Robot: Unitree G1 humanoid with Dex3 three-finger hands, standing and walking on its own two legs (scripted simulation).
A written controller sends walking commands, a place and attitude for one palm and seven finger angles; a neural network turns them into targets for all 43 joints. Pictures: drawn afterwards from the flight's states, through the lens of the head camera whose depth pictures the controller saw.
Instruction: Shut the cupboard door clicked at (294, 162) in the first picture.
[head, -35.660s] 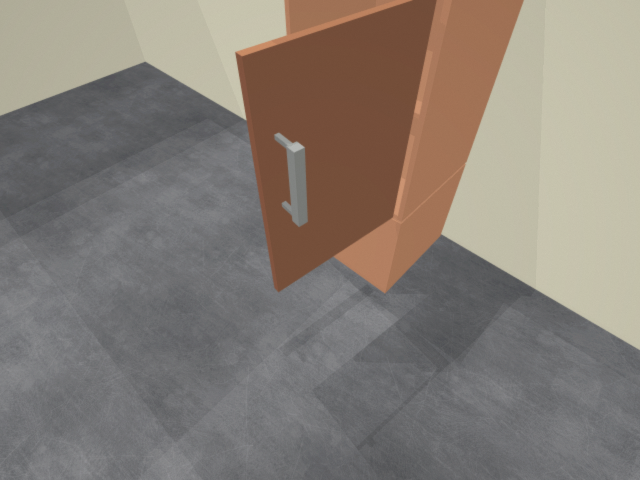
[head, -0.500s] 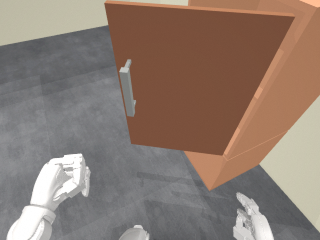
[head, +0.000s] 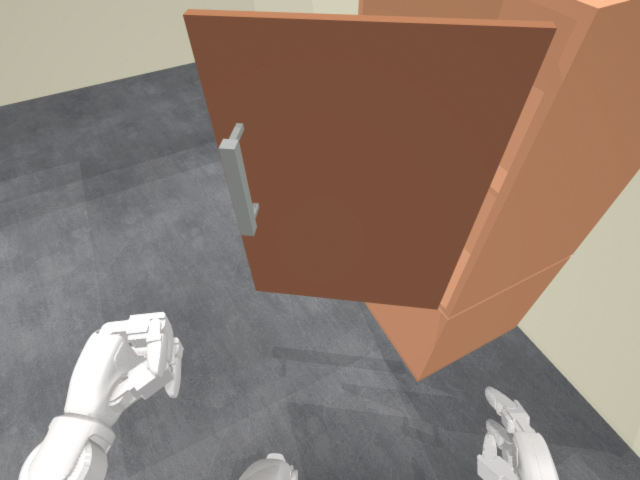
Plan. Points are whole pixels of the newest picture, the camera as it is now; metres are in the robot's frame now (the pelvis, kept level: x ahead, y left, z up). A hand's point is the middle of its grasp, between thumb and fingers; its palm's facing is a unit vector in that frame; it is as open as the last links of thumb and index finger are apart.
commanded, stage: bring the fist close to the handle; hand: left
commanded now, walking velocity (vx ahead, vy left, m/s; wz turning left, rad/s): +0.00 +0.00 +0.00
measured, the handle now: (243, 182) +0.52 +0.16 +0.07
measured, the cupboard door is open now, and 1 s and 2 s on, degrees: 56 56 51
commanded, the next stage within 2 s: push the door shut along its arc in 1.40 s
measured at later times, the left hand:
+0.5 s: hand (207, 299) +0.30 +0.16 +0.08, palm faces -0.09 -1.00 -0.03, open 3.1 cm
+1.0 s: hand (251, 231) +0.41 +0.13 +0.08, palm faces -0.07 -1.00 -0.03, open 3.1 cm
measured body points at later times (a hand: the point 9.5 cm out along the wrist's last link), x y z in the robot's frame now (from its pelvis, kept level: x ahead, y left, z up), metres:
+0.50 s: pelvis +0.00 +0.00 +0.00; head +0.03 -0.01 +0.45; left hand +0.30 +0.21 +0.09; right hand +0.15 -0.24 -0.08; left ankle +0.06 +0.12 -0.68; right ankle +0.00 -0.11 -0.68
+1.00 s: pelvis +0.00 +0.00 +0.00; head +0.06 -0.02 +0.45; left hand +0.41 +0.18 +0.09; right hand +0.10 -0.26 -0.11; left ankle +0.06 +0.12 -0.68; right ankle +0.00 -0.11 -0.68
